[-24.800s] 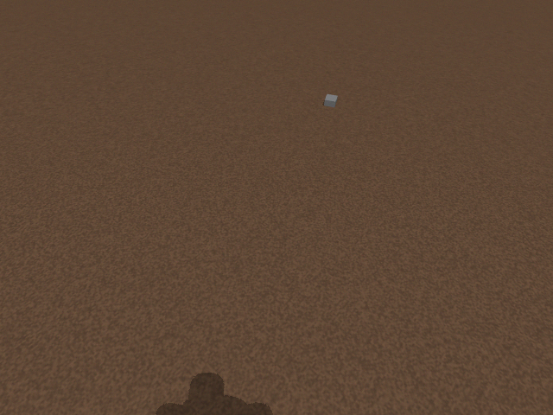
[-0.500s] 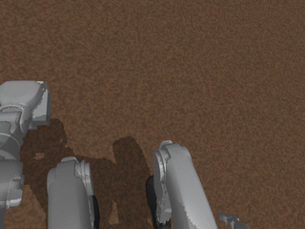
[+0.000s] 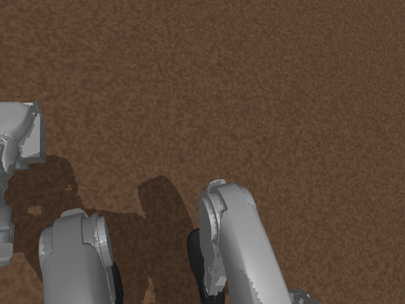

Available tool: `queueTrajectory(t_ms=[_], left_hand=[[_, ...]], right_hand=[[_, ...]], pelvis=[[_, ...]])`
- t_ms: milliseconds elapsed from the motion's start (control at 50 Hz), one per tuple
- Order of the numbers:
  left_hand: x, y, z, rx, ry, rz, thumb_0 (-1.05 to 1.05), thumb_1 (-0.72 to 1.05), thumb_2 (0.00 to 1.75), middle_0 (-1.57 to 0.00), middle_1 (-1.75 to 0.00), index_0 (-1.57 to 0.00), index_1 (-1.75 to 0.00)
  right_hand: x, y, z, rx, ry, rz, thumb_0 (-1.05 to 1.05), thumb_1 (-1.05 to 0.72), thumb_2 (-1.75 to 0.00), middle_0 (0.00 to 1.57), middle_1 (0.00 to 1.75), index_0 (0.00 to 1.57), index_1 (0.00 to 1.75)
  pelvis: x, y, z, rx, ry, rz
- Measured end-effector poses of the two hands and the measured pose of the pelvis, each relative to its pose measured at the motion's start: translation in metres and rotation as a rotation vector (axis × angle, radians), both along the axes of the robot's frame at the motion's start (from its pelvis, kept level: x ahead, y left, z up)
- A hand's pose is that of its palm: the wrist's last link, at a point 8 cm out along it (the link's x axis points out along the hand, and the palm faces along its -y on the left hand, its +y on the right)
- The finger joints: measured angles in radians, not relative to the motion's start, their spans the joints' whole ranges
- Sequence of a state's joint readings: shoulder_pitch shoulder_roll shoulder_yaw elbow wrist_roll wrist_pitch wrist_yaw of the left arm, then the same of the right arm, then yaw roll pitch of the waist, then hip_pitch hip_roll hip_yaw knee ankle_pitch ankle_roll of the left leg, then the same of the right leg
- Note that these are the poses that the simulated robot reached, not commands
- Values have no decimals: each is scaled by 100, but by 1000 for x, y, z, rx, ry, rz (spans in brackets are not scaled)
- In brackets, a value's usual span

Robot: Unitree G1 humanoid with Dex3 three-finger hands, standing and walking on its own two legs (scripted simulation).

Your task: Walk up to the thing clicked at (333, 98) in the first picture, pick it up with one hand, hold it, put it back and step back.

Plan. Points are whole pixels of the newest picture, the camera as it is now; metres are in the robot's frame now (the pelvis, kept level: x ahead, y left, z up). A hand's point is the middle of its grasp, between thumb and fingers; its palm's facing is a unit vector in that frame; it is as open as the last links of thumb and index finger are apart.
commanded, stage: lower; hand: left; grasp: from above
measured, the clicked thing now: (21, 140) +0.48 +0.26 -0.19
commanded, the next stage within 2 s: rest in 0.34 s
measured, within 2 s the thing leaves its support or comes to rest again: neither
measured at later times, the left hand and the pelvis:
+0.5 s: hand (25, 149) +0.47 +0.26 -0.23, palm faces -0.48 -0.03 -0.88, open 11.0 cm; pelvis +0.00 +0.00 -0.02, yaw -2 degrees
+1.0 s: hand (33, 152) +0.47 +0.26 -0.27, palm faces -0.50 -0.07 -0.86, open 11.0 cm; pelvis +0.01 +0.00 -0.04, yaw -5 degrees
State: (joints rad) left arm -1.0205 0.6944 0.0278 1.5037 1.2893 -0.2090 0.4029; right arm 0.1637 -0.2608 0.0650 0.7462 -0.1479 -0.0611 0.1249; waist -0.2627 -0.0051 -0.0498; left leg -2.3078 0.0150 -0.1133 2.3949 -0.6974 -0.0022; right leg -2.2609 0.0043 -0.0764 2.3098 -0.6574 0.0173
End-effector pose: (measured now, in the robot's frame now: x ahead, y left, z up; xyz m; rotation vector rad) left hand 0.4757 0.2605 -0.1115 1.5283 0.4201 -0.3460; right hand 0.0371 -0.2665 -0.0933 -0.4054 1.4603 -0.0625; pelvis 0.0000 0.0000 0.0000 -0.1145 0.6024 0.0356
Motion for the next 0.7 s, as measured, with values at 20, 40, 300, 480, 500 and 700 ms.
queueTrajectory(t_ms=[20,40,300,480,500,700], left_hand=[[0,0,-1,1,4,1,-3,-13,59,-57,-60,-64,-53],[0,0,-3,0,7,2,-3,-13,59,-57,-59,-64,-53],[-3,2,-36,-33,32,-14,-3,-14,60,-58,-59,-65,-53],[0,3,-56,-16,15,-15,-3,-13,60,-57,-60,-64,-54],[1,3,-58,-16,12,-9,-3,-13,60,-57,-60,-64,-54],[11,0,-77,-25,26,14,-3,-12,59,-56,-60,-63,-55]], right_hand=[[1,0,0,0,-1,3,0,-92,-90,20,29,21,30],[2,0,0,-1,-1,5,0,-92,-90,20,29,21,30],[6,-3,1,-31,4,52,0,-92,-90,20,29,20,30],[-2,2,-4,-21,31,71,0,-92,-90,20,29,20,30],[-3,3,-5,-18,33,71,0,-92,-90,20,29,20,30],[-10,10,-10,18,66,83,0,-91,-90,20,29,21,30]], pelvis=[[0,0,0,-1,-1,-1],[0,0,-1,-2,-1,-2],[1,2,-12,-23,-18,-9],[5,3,-23,-30,-25,-15],[5,3,-24,-32,-25,-17],[8,4,-29,-44,-28,-28]])
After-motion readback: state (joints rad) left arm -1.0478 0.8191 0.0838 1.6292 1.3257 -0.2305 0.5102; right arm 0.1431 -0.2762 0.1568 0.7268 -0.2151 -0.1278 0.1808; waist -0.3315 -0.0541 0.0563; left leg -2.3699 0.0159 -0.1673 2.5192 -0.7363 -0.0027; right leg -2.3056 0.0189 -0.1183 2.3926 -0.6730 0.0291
